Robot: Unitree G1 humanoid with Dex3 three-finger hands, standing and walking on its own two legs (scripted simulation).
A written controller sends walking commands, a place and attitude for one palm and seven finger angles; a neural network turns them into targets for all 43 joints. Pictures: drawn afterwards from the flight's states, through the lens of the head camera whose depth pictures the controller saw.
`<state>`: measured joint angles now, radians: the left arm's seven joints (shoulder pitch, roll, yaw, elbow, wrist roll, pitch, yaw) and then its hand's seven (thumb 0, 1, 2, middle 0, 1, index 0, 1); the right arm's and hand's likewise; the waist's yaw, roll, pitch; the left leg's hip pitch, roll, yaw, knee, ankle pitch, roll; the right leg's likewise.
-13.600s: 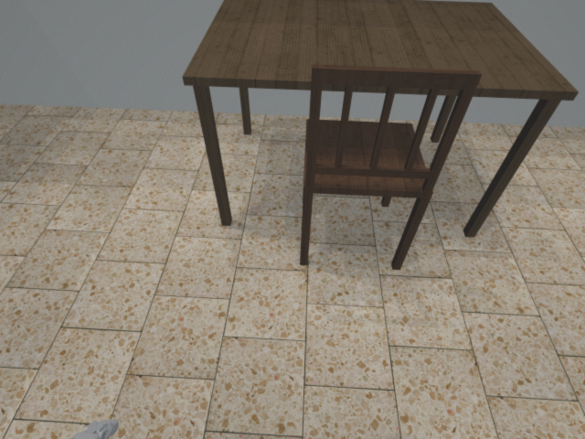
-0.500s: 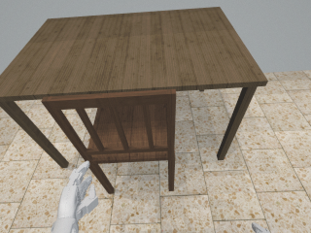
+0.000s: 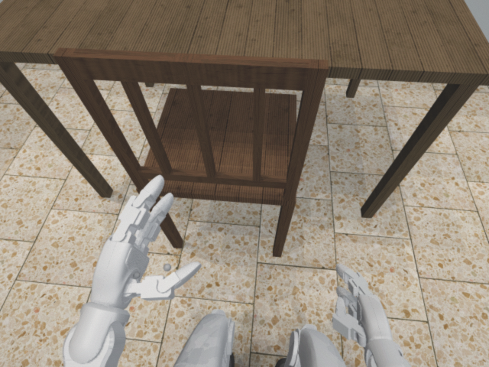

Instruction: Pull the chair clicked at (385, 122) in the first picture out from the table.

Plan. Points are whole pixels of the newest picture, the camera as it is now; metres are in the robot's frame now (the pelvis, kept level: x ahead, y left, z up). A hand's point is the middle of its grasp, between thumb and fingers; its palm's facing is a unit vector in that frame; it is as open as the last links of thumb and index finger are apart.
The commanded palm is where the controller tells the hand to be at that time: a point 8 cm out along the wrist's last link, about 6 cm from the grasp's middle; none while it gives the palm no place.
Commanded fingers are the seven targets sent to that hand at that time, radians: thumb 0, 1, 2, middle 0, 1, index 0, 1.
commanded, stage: raise the hand toward the chair's back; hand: left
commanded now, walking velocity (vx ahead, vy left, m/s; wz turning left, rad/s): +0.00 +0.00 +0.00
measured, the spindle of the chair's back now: (204, 136) +0.52 +0.15 +0.01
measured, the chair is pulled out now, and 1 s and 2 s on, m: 0.00 0.00 0.00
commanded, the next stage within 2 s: aim the fingers beside a spindle in 1.38 s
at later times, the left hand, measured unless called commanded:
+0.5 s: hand (139, 255) +0.25 +0.18 +0.07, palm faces +0.00 -1.00 -0.03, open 15.9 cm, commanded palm +0.23 +0.25 +0.07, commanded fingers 0.00 -0.50 0.30 -0.06 -0.08 -0.06 -0.08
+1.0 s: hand (108, 234) +0.28 +0.23 +0.07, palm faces +0.02 -1.00 -0.06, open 17.0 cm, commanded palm +0.25 +0.28 +0.08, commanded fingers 0.00 -0.50 0.30 -0.06 -0.08 -0.06 -0.08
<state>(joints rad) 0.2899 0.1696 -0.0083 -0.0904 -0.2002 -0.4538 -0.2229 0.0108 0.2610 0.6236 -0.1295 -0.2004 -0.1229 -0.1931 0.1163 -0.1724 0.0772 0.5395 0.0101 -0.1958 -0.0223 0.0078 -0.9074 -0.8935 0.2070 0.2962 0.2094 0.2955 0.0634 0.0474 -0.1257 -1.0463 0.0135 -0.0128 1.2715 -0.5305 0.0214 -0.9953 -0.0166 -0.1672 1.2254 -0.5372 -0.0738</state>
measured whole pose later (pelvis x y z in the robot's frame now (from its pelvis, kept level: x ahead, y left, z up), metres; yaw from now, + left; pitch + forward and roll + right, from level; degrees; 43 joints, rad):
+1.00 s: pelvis +0.02 +0.02 +0.03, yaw -1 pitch +16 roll -3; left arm 0.25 0.28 0.22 0.08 -0.28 -0.35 -0.26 -0.01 -0.50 0.30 -0.06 -0.08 -0.05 -0.08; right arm 0.22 -0.26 0.03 0.56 0.02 -0.20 -0.05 0.01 -0.91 -0.89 0.21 0.30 0.21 0.30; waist 0.00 0.04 -0.12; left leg -0.89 0.01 0.01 1.12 -0.51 0.05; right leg -0.84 -0.01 -0.14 1.06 -0.49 -0.03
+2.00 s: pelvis +0.03 +0.02 +0.02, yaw -1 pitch +18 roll -2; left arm 0.16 0.23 0.15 0.15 -0.23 -0.35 -0.18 -0.01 -0.50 0.30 -0.06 -0.08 -0.06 -0.08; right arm 0.23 -0.26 0.02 0.54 0.00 -0.18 -0.02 0.01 -0.91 -0.89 0.21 0.30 0.21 0.30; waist -0.01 0.03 -0.14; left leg -0.95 0.01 0.02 1.15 -0.52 0.04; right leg -0.91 -0.01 -0.12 1.10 -0.51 -0.04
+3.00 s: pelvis +0.01 +0.01 +0.00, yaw -2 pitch +22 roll -2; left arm -0.15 0.14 0.04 0.38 -0.13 -0.43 -0.02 -0.01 -0.50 0.30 -0.06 -0.08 -0.06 -0.08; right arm 0.20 -0.24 0.01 0.57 -0.02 -0.07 0.01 0.01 -0.91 -0.89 0.21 0.30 0.21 0.30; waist -0.04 0.03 -0.16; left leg -1.11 0.02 0.04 1.27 -0.55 0.04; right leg -1.09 -0.01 -0.11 1.24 -0.54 -0.05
